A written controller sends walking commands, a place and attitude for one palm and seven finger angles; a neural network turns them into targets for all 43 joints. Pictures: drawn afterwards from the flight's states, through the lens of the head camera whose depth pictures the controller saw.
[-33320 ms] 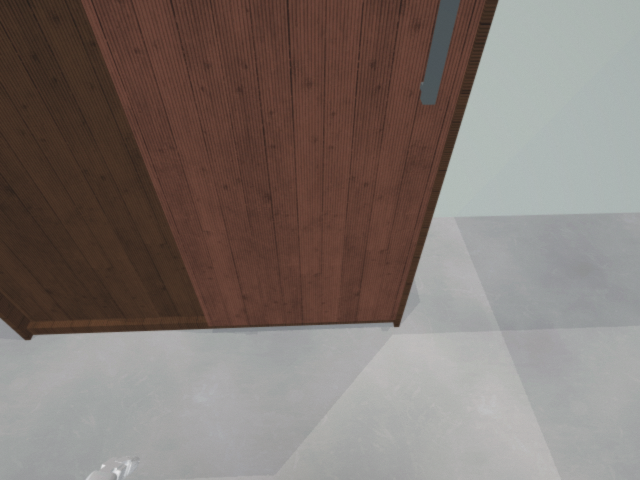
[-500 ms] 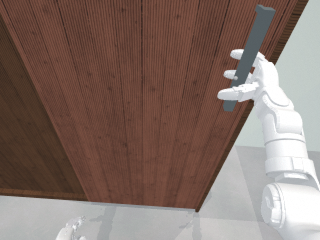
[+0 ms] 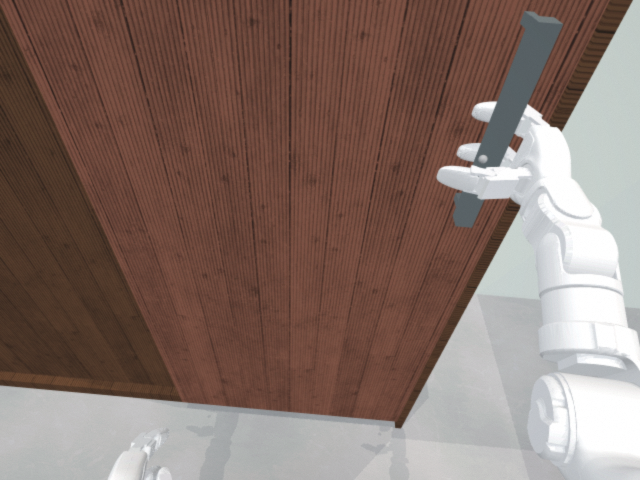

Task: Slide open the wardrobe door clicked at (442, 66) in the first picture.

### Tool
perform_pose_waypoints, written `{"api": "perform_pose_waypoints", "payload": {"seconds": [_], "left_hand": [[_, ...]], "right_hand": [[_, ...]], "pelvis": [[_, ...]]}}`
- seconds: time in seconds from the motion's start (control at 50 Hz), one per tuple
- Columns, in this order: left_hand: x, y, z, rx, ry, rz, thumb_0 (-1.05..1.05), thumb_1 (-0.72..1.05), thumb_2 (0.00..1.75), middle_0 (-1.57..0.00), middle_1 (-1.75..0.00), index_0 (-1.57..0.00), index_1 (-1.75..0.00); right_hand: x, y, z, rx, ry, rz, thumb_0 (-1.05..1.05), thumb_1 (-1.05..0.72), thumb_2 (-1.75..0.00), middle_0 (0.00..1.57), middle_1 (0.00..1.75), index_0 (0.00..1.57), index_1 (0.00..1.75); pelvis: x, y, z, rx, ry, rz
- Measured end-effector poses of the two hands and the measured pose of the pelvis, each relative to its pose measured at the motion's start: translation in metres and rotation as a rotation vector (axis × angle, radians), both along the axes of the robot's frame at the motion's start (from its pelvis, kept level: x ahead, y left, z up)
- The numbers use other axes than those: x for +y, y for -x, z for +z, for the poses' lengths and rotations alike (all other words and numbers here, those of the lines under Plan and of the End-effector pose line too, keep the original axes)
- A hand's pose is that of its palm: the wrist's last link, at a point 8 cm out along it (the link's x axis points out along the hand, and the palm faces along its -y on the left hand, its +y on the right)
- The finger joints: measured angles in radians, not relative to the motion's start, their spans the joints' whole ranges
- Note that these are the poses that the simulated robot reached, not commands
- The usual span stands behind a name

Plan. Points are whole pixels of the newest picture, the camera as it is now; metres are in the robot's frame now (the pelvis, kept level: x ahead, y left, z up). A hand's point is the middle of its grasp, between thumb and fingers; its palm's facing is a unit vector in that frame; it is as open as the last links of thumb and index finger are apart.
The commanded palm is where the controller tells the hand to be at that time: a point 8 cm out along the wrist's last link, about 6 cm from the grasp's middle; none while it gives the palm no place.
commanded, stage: grip the handle and tug to test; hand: right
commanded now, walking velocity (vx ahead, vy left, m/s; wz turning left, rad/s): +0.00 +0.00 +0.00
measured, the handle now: (492, 132) +0.47 -0.16 +0.25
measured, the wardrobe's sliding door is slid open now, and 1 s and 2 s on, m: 0.00 0.00 0.01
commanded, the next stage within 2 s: tug the door sideways, standing still in 1.14 s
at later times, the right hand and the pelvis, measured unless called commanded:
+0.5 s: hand (477, 161) +0.42 -0.14 +0.24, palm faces +0.02 +1.00 +0.01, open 5.5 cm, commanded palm +0.40 -0.19 +0.24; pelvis +0.01 +0.00 +0.00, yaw +0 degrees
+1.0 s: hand (477, 162) +0.42 -0.14 +0.24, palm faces +0.01 +1.00 +0.01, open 5.6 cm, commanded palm +0.38 -0.19 +0.24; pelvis +0.02 +0.01 +0.00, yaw +1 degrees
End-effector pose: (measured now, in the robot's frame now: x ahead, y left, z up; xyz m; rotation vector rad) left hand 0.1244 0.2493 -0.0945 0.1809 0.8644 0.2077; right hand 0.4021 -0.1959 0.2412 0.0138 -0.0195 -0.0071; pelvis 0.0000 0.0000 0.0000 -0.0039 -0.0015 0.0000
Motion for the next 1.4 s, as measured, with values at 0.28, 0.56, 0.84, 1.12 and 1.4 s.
{"api": "perform_pose_waypoints", "payload": {"seconds": [0.28, 0.56, 0.84, 1.12, 1.4], "left_hand": [[-0.005, -0.009, -0.001, -0.011, 0.017, -0.01, 0.01, 0.91, 0.9, -0.21, -0.3, -0.21, -0.3], [-0.003, -0.019, 0.001, -0.02, 0.017, -0.02, 0.01, 0.91, 0.9, -0.21, -0.3, -0.21, -0.3], [0.003, -0.02, 0.002, -0.022, 0.016, -0.009, 0.01, 0.91, 0.9, -0.21, -0.3, -0.21, -0.3], [0.009, -0.04, 0.01, -0.072, 0.037, 0.029, 0.02, 0.91, 0.9, -0.2, -0.3, -0.2, -0.3], [-0.004, -0.112, 0.02, -0.124, 0.029, -0.073, 0.02, 0.91, 0.9, -0.2, -0.3, -0.2, -0.3]], "right_hand": [[0.005, 0.002, 0.0, -0.007, -0.001, 0.0, 0.0, -0.4, -0.69, 0.39, 1.33, 0.39, 1.33], [0.006, 0.002, -0.002, 0.001, 0.008, -0.012, 0.0, -0.71, -0.83, 0.41, 1.39, 0.41, 1.39], [0.005, 0.002, -0.002, 0.0, 0.004, -0.004, 0.0, -0.71, -0.82, 0.41, 1.4, 0.4, 1.4], [0.006, 0.004, -0.005, -0.044, 0.008, -0.005, -0.01, -0.74, -0.78, 0.36, 1.4, 0.33, 1.4], [0.005, 0.009, -0.005, -0.06, 0.022, 0.0, -0.01, -0.72, -0.79, 0.36, 1.4, 0.3, 1.37]], "pelvis": [[-0.001, -0.004, 0.0, -0.003, 0.003, 0.0], [0.002, -0.008, 0.0, -0.003, 0.005, -0.002], [0.007, -0.01, 0.0, -0.001, 0.009, 0.004], [0.007, -0.027, 0.0, 0.012, 0.018, 0.042], [0.007, -0.062, -0.001, 0.031, 0.013, 0.023]]}}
